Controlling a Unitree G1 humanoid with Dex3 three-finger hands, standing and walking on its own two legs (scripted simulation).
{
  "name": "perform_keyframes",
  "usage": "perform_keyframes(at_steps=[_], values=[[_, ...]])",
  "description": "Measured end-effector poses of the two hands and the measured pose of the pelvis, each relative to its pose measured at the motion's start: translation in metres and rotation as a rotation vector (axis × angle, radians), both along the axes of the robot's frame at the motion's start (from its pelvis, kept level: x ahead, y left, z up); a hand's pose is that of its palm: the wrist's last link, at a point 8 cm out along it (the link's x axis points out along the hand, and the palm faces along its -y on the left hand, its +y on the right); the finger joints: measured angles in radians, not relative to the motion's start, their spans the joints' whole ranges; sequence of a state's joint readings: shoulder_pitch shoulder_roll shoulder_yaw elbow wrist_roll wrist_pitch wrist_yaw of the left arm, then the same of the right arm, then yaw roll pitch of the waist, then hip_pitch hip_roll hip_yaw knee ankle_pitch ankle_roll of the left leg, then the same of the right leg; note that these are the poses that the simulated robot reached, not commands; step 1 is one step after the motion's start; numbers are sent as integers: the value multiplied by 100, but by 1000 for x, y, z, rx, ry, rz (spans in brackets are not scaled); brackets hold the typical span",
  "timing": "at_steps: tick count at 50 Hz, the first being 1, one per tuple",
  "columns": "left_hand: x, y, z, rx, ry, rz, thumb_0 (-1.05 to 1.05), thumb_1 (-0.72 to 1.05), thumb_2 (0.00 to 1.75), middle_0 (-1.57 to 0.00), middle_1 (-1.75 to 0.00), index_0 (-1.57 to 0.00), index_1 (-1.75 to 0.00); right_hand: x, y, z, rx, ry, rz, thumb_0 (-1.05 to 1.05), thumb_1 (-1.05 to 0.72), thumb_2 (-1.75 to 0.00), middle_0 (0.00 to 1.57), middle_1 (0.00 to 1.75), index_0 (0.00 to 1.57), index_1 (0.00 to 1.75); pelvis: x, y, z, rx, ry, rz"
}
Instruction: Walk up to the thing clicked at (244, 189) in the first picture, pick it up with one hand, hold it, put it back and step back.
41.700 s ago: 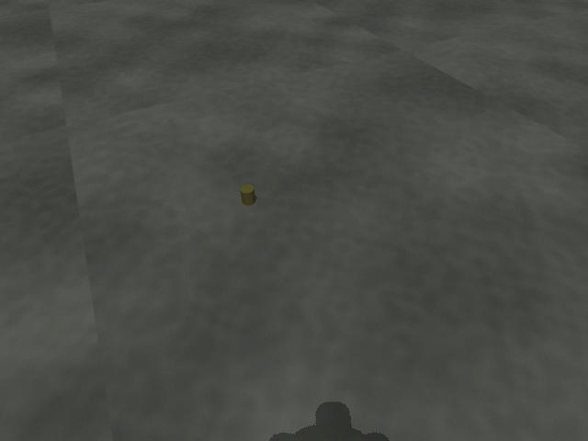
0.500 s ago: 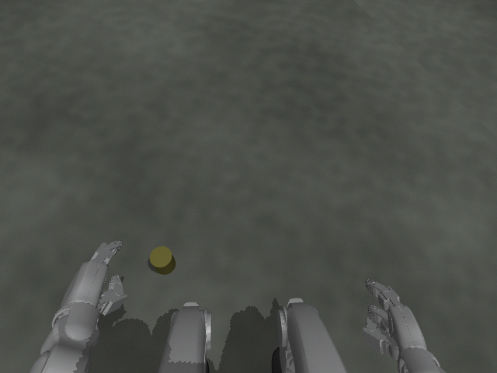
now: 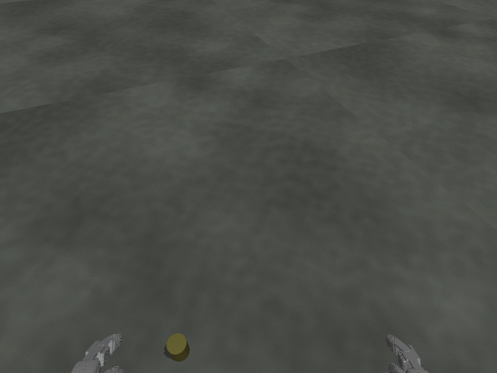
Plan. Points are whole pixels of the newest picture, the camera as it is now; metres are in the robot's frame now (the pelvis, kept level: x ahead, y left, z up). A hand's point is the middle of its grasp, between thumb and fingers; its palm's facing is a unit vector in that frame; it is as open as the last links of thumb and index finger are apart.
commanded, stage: home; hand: left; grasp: from above
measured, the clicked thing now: (178, 347) +0.42 +0.22 -0.67
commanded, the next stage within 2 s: none
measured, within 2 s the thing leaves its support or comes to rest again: neither
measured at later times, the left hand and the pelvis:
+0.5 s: hand out of the picture +0.16 +0.17 -0.04, palm faces +0.05 -0.98 -0.20, open 7.4 cm; pelvis +0.00 -0.01 +0.01, yaw +1 degrees
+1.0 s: hand out of the picture +0.16 +0.18 -0.04, palm faces +0.04 -0.98 -0.19, open 7.4 cm; pelvis +0.00 +0.00 +0.01, yaw +0 degrees
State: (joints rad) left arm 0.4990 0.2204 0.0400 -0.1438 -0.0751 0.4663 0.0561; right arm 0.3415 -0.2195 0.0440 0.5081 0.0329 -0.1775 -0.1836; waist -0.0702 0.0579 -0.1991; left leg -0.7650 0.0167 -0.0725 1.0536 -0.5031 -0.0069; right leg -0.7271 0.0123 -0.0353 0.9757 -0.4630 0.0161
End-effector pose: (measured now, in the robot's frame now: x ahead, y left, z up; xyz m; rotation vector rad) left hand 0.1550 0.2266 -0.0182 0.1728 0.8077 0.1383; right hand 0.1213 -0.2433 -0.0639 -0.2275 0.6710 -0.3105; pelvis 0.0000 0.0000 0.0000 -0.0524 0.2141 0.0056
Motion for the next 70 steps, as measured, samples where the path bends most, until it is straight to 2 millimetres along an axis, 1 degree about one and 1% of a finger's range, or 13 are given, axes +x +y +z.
perform_keyframes(at_steps=[5, 10, 15, 19, 30, 36, 55, 70], values=[[-7, 1, 10, -1, -3, -2, 1, 90, 90, -20, -30, -20, -30, 18, 0, 14, -8, -74, 20, 1, -90, -90, 20, 30, 20, 30, 4, -1, 6, 3, -23, 4], [-12, 0, 7, -14, 11, 0, 1, 90, 90, -20, -30, -20, -30, 33, 2, 23, -18, -127, 58, 1, -90, -90, 20, 30, 20, 30, 3, -2, 7, 6, -36, 9], [-14, -2, 4, -21, 13, 2, 1, 90, 90, -20, -30, -20, -30, 39, 3, 25, -23, -141, 86, 1, -90, -90, 20, 30, 20, 30, 1, -4, 6, 8, -40, 11], [-14, -3, 4, -18, 10, -1, 2, 90, 90, -20, -30, -20, -30, 38, 3, 23, -23, -133, 91, 1, -90, -90, 20, 30, 20, 30, 0, -5, 7, 9, -45, 12], [-12, -4, 6, -11, 9, -9, 2, 90, 90, -20, -30, -20, -30, 22, 1, 14, -18, -84, 69, 1, -90, -90, 20, 30, 21, 30, 0, -5, 7, 9, -45, 8], [-10, -4, 6, -9, 5, -16, 2, 90, 90, -20, -30, -20, -30, 17, -1, 13, -20, -75, 55, 1, -90, -90, 20, 30, 20, 30, 0, -4, 7, 9, -44, 4], [-7, 1, 6, -11, -4, -17, 2, 90, 90, -20, -30, -20, -30, 28, 4, 18, -29, -97, 63, 1, -90, -90, 20, 30, 20, 30, 4, 0, 7, 4, -43, 4], [-5, 5, 6, -6, 0, -21, 2, 90, 90, -20, -30, -20, -30, 27, 8, 15, -23, -76, 66, 1, -90, -90, 20, 30, 21, 30, 5, 3, 6, 2, -38, 3]])
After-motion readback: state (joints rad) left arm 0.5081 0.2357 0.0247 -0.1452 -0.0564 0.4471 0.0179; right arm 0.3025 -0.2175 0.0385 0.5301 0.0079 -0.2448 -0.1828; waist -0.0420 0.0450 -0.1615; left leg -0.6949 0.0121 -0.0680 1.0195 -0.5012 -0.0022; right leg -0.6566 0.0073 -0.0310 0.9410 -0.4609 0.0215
